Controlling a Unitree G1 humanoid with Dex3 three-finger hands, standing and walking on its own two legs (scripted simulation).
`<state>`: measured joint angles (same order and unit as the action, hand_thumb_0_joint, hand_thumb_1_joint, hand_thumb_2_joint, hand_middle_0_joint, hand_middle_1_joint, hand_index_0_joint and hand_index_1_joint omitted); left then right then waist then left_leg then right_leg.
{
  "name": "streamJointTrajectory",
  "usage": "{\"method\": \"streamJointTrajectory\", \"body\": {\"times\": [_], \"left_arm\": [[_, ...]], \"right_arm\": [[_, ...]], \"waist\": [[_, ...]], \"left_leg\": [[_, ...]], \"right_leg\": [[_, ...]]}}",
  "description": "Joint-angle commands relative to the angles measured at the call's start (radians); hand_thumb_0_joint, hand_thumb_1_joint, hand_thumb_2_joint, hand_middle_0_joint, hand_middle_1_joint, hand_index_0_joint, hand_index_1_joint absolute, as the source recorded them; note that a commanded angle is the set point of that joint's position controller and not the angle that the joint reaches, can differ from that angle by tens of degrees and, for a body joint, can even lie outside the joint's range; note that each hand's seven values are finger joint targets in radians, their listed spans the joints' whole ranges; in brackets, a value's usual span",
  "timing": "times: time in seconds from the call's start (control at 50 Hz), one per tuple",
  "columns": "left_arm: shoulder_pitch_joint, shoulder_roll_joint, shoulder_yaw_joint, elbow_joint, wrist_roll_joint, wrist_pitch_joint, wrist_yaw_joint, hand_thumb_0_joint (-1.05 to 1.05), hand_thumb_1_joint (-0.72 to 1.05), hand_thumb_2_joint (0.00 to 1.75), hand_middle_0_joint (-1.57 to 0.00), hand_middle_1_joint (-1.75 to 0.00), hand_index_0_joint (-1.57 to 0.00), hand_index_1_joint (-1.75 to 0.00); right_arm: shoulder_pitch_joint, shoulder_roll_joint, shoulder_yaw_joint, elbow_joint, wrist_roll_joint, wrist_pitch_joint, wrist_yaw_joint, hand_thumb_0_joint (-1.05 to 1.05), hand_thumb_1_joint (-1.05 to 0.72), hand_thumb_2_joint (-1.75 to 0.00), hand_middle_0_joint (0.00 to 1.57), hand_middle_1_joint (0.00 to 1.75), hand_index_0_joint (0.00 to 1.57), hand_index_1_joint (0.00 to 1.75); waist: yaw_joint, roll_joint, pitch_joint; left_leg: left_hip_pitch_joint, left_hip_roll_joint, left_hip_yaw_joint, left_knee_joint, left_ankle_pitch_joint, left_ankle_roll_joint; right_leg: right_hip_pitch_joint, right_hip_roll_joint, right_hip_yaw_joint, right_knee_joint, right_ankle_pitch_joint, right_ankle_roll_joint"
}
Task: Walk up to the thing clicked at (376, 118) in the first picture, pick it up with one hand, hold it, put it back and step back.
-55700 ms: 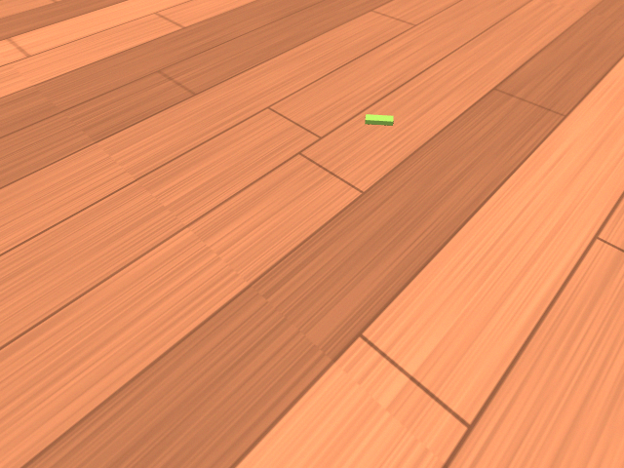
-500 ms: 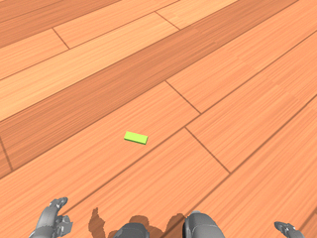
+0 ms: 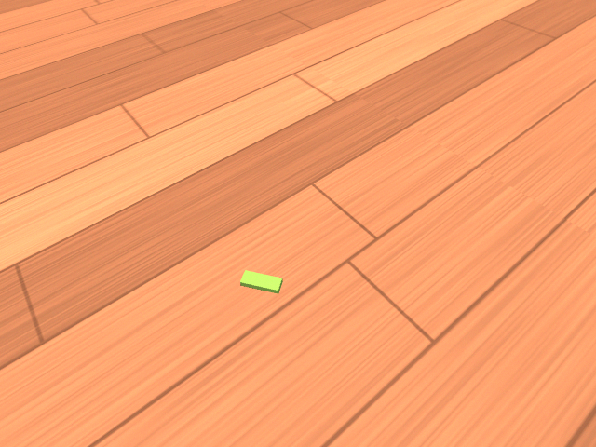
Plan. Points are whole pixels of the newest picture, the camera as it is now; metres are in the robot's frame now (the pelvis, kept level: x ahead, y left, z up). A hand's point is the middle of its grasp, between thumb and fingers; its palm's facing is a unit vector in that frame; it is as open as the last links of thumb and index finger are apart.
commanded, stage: walk up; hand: left
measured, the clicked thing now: (261, 281) +0.77 +0.23 -0.75
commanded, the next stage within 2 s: stand in 0.36 s
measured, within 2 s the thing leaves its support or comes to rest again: neither
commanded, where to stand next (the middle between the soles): +0.41 +0.02 m, yaw -4 degrees
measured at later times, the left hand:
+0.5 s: hand out of the picture +0.11 +0.25 -0.14, palm faces +0.01 -0.94 -0.35, open 7.4 cm
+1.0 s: hand out of the picture +0.07 +0.25 -0.14, palm faces -0.04 -0.94 -0.34, open 7.4 cm
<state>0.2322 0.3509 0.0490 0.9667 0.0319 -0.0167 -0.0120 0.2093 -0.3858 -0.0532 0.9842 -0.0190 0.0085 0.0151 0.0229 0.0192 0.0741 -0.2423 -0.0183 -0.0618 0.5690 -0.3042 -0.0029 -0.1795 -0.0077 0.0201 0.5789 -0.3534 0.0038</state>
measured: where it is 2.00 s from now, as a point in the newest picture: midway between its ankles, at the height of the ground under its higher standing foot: outside the picture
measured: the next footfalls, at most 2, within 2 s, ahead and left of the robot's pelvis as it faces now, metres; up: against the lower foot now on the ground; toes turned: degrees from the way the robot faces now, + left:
right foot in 1.98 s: +0.29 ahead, -0.12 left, +0.00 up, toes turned -3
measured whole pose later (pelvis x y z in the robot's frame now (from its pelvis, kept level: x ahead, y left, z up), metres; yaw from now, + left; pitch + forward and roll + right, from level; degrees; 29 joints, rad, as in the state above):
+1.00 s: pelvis +0.00 +0.00 +0.02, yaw -1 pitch -2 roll +0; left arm 0.10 0.35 0.00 1.15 0.01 -0.01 -0.01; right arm 0.10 -0.35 0.00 1.15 -0.01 -0.01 0.01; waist 0.00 0.01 0.06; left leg -0.14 0.00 -0.05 0.33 -0.15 -0.02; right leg -0.08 0.00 0.03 0.32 -0.20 0.01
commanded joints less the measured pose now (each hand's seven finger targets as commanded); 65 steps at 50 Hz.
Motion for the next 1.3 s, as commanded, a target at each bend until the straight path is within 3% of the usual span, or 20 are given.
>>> {"method": "streamJointTrajectory", "body": {"times": [0.0, 0.02, 0.04, 0.1, 0.16, 0.2, 0.32, 0.36, 0.38, 0.48, 0.52, 0.68, 0.74, 0.82, 1.0, 1.08, 1.16, 1.28], "left_arm": [[-0.094, 0.193, 0.037, -0.079, -0.033, -0.018, 0.013, 0.0, 0.9, 0.9, -0.2, -0.3, -0.2, -0.3], [-0.094, 0.214, 0.042, -0.072, -0.029, -0.016, 0.016, 0.0, 0.9, 0.9, -0.2, -0.3, -0.2, -0.3], [-0.094, 0.208, 0.039, -0.062, -0.024, -0.021, 0.015, 0.0, 0.9, 0.9, -0.2, -0.3, -0.2, -0.3], [-0.066, 0.217, 0.04, -0.026, -0.022, -0.039, 0.015, 0.0, 0.9, 0.9, -0.2, -0.3, -0.2, -0.3], [-0.093, 0.257, 0.045, -0.014, -0.02, -0.042, 0.018, 0.0, 0.9, 0.9, -0.2, -0.3, -0.2, -0.3], [-0.113, 0.26, 0.043, -0.014, -0.022, -0.04, 0.02, 0.0, 0.9, 0.9, -0.2, -0.3, -0.2, -0.3], [-0.146, 0.241, 0.035, 0.005, -0.025, -0.034, 0.022, 0.0, 0.9, 0.9, -0.2, -0.3, -0.2, -0.3], [-0.17, 0.215, 0.014, 0.031, -0.038, -0.024, 0.022, 0.0, 0.9, 0.9, -0.2, -0.3, -0.2, -0.3], [-0.169, 0.21, 0.01, 0.037, -0.04, -0.023, 0.024, 0.0, 0.9, 0.9, -0.2, -0.3, -0.2, -0.3], [-0.188, 0.217, 0.004, 0.071, -0.033, -0.022, 0.023, 0.0, 0.9, 0.9, -0.2, -0.3, -0.2, -0.3], [-0.204, 0.224, 0.004, 0.083, -0.032, -0.022, 0.022, 0.0, 0.9, 0.9, -0.2, -0.3, -0.2, -0.3], [-0.208, 0.219, -0.004, 0.114, -0.028, -0.024, 0.021, 0.0, 0.9, 0.9, -0.2, -0.3, -0.2, -0.3], [-0.202, 0.217, -0.005, 0.121, -0.026, -0.024, 0.019, 0.0, 0.9, 0.9, -0.2, -0.3, -0.2, -0.3], [-0.201, 0.216, -0.003, 0.123, -0.026, -0.02, 0.017, 0.0, 0.9, 0.9, -0.2, -0.3, -0.2, -0.3], [-0.178, 0.217, -0.007, 0.128, -0.026, -0.019, 0.016, 0.0, 0.9, 0.9, -0.2, -0.3, -0.2, -0.3], [-0.178, 0.223, -0.006, 0.12, -0.029, -0.02, 0.018, 0.0, 0.9, 0.9, -0.2, -0.3, -0.2, -0.3], [-0.162, 0.218, -0.009, 0.122, -0.03, -0.021, 0.02, 0.0, 0.9, 0.9, -0.2, -0.3, -0.2, -0.3], [-0.154, 0.214, -0.009, 0.124, -0.028, -0.014, 0.019, 0.0, 0.9, 0.9, -0.2, -0.3, -0.2, -0.3]], "right_arm": [[-0.06, -0.224, -0.055, -0.074, -0.006, -0.057, -0.018, 0.0, -0.9, -0.9, 0.2, 0.3, 0.2, 0.3], [-0.064, -0.251, -0.059, -0.073, -0.006, -0.056, -0.013, 0.0, -0.9, -0.9, 0.2, 0.3, 0.2, 0.3], [-0.079, -0.241, -0.052, -0.07, -0.006, -0.055, -0.01, 0.0, -0.9, -0.9, 0.2, 0.3, 0.2, 0.3], [-0.114, -0.192, -0.027, -0.068, 0.003, -0.055, -0.012, 0.0, -0.9, -0.9, 0.2, 0.3, 0.2, 0.3], [-0.101, -0.17, -0.02, -0.052, 0.005, -0.055, -0.014, 0.0, -0.9, -0.9, 0.2, 0.3, 0.2, 0.3], [-0.097, -0.171, -0.022, -0.04, 0.004, -0.057, -0.017, 0.0, -0.9, -0.9, 0.2, 0.3, 0.2, 0.3], [-0.117, -0.169, -0.022, -0.025, 0.005, -0.056, -0.016, 0.0, -0.9, -0.9, 0.2, 0.3, 0.2, 0.3], [-0.122, -0.17, -0.007, -0.004, 0.014, -0.057, -0.021, 0.0, -0.9, -0.9, 0.2, 0.3, 0.2, 0.3], [-0.135, -0.182, -0.007, 0.005, 0.016, -0.057, -0.023, 0.0, -0.9, -0.9, 0.2, 0.3, 0.2, 0.3], [-0.171, -0.171, 0.001, 0.028, 0.018, -0.047, -0.027, 0.0, -0.9, -0.9, 0.2, 0.3, 0.2, 0.3], [-0.172, -0.164, 0.006, 0.039, 0.019, -0.043, -0.025, 0.0, -0.9, -0.9, 0.2, 0.3, 0.2, 0.3], [-0.2, -0.172, 0.01, 0.072, 0.017, -0.044, -0.02, 0.0, -0.9, -0.9, 0.2, 0.3, 0.2, 0.3], [-0.205, -0.177, 0.011, 0.081, 0.016, -0.042, -0.019, 0.0, -0.9, -0.9, 0.2, 0.3, 0.2, 0.3], [-0.182, -0.179, 0.013, 0.093, 0.013, -0.046, -0.019, 0.0, -0.9, -0.9, 0.2, 0.3, 0.2, 0.3], [-0.16, -0.18, 0.014, 0.109, 0.012, -0.042, -0.017, 0.0, -0.9, -0.9, 0.2, 0.3, 0.2, 0.3], [-0.147, -0.174, 0.017, 0.111, 0.012, -0.046, -0.02, 0.0, -0.9, -0.9, 0.2, 0.3, 0.2, 0.3], [-0.141, -0.183, 0.017, 0.114, 0.016, -0.046, -0.022, 0.0, -0.9, -0.9, 0.2, 0.3, 0.2, 0.3], [-0.153, -0.182, 0.021, 0.108, 0.015, -0.042, -0.022, 0.0, -0.9, -0.9, 0.2, 0.3, 0.2, 0.3]], "waist": [[-0.012, 0.042, -0.088], [-0.009, 0.06, -0.077], [-0.006, 0.059, -0.062], [0.018, 0.098, -0.065], [-0.001, 0.016, -0.071], [-0.008, -0.011, -0.086], [-0.005, -0.03, -0.083], [-0.023, -0.021, -0.092], [-0.02, -0.001, -0.096], [-0.023, -0.013, -0.143], [-0.031, -0.021, -0.116], [-0.027, -0.013, -0.112], [-0.026, -0.008, -0.081], [-0.028, 0.002, -0.095], [-0.03, -0.016, -0.071], [-0.029, -0.023, -0.115], [-0.028, -0.014, -0.121], [-0.022, -0.011, -0.093]], "left_leg": [[0.105, 0.211, -0.286, -0.241, -0.021, 0.122], [0.028, 0.255, -0.314, -0.268, -0.12, 0.165], [0.014, 0.246, -0.298, -0.267, -0.094, 0.158], [-0.046, 0.142, -0.16, -0.192, 0.098, 0.071], [-0.049, 0.081, -0.073, -0.118, 0.163, 0.035], [-0.01, 0.079, -0.056, -0.089, 0.238, 0.044], [0.011, 0.098, -0.071, -0.102, 0.295, 0.065], [0.114, 0.138, -0.099, -0.157, 0.501, 0.055], [0.129, 0.136, -0.096, -0.155, 0.52, 0.051], [0.182, 0.132, -0.067, -0.18, 0.479, 0.034], [0.156, 0.126, -0.065, -0.215, 0.383, 0.027], [0.148, 0.133, -0.066, -0.257, 0.316, 0.021], [0.137, 0.128, -0.069, -0.278, 0.217, 0.019], [0.116, 0.135, -0.074, -0.295, 0.232, 0.021], [0.107, 0.126, -0.079, -0.301, 0.147, 0.019], [0.128, 0.135, -0.072, -0.275, 0.295, 0.02], [0.15, 0.139, -0.065, -0.259, 0.349, 0.024], [0.137, 0.135, -0.068, -0.28, 0.274, 0.021]], "right_leg": [[-0.124, -0.008, 0.032, -0.018, -0.033, -0.03], [-0.063, -0.004, 0.004, -0.002, -0.118, -0.036], [-0.047, 0.0, 0.007, -0.03, -0.099, -0.039], [0.074, -0.041, 0.073, -0.151, 0.085, -0.055], [0.106, -0.104, 0.131, -0.167, 0.204, -0.079], [0.089, -0.117, 0.126, -0.16, 0.259, -0.084], [0.093, -0.092, 0.079, -0.151, 0.274, -0.062], [0.06, -0.095, 0.08, -0.172, 0.416, -0.032], [0.068, -0.094, 0.079, -0.191, 0.427, -0.027], [0.118, -0.106, 0.076, -0.239, 0.456, -0.022], [0.11, -0.103, 0.082, -0.268, 0.374, -0.019], [0.11, -0.11, 0.086, -0.309, 0.307, -0.02], [0.071, -0.107, 0.091, -0.334, 0.214, -0.018], [0.098, -0.106, 0.085, -0.316, 0.236, -0.021], [0.051, -0.104, 0.092, -0.334, 0.154, -0.022], [0.091, -0.113, 0.089, -0.308, 0.276, -0.025], [0.097, -0.115, 0.089, -0.305, 0.335, -0.023], [0.073, -0.107, 0.083, -0.312, 0.252, -0.022]]}}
